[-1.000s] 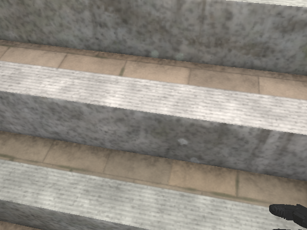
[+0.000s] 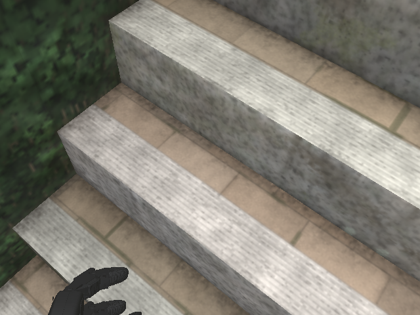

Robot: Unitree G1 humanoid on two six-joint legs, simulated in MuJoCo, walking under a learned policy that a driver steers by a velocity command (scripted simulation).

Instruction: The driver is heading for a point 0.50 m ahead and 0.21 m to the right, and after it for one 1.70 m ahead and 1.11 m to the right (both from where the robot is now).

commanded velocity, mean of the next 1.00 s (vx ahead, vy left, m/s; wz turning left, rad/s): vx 0.91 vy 0.00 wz -0.81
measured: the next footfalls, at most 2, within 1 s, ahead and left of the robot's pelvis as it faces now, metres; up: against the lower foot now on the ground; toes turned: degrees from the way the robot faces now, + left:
right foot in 0.54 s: +0.15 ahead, -0.17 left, +0.21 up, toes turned -17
left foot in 0.86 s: +0.21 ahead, +0.00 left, +0.21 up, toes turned -51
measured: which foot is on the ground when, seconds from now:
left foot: down 0.00-0.52, up 0.54-0.84, down 0.86-1.00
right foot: up 0.00-0.52, down 0.54-0.84, up 0.86-1.00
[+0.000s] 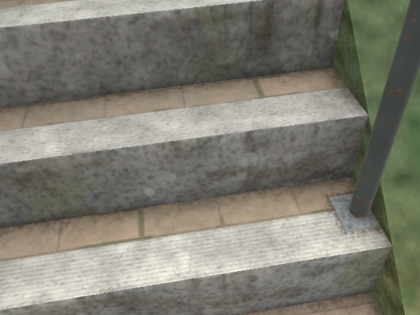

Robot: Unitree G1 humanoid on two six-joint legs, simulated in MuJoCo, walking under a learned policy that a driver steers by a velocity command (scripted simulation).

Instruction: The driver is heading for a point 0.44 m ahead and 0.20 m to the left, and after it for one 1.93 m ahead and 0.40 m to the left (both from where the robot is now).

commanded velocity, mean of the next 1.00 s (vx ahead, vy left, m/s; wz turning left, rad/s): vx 0.12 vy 0.00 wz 0.72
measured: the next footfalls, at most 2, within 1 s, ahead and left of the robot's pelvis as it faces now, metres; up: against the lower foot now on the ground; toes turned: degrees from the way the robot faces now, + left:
right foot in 0.16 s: +0.05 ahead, -0.25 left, +0.00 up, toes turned -4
left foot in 0.56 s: -0.09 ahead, +0.00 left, -0.21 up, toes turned +12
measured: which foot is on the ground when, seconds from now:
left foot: down 0.00-0.18, up 0.20-0.54, down 0.56-0.96, up 0.98-1.00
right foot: up 0.00-0.14, down 0.16-0.52, up 0.54-0.98, down 1.00-1.00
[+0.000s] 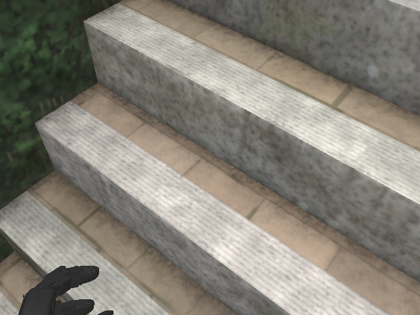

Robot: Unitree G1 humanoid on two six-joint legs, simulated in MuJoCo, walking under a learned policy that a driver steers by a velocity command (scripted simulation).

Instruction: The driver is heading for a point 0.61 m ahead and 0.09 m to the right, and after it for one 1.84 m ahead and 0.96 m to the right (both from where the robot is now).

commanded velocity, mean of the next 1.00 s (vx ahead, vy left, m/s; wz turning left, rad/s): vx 0.86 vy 0.00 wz -0.22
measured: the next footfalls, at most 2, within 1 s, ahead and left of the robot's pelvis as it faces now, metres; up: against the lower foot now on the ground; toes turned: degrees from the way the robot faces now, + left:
left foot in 0.38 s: +0.14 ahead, +0.25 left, +0.00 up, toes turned +16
right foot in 0.82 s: +0.27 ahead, +0.10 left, +0.21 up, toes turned -2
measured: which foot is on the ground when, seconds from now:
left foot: up 0.00-0.36, down 0.38-0.80, up 0.82-1.00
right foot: down 0.00-0.38, up 0.40-0.80, down 0.82-1.00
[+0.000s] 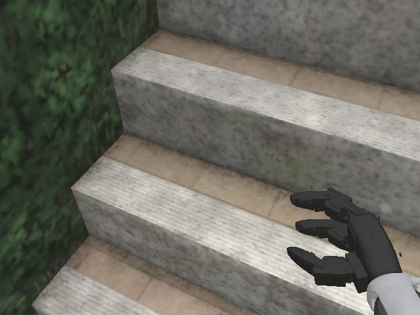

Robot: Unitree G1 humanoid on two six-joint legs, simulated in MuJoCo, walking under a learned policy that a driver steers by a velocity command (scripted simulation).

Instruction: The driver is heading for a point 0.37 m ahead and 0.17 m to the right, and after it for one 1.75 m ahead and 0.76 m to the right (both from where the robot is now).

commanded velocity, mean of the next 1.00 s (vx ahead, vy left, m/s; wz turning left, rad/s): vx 0.94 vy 0.03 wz -0.82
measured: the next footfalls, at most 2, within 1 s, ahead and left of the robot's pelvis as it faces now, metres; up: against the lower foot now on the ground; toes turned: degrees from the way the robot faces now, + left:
left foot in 0.16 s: +0.14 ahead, +0.18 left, +0.00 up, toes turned -11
right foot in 0.40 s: +0.23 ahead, -0.17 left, +0.21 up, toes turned -30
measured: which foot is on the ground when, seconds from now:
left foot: up 0.00-0.14, down 0.16-0.44, up 0.46-0.84, down 0.86-1.00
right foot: down 0.00-0.12, up 0.14-0.38, down 0.40-0.84, up 0.86-1.00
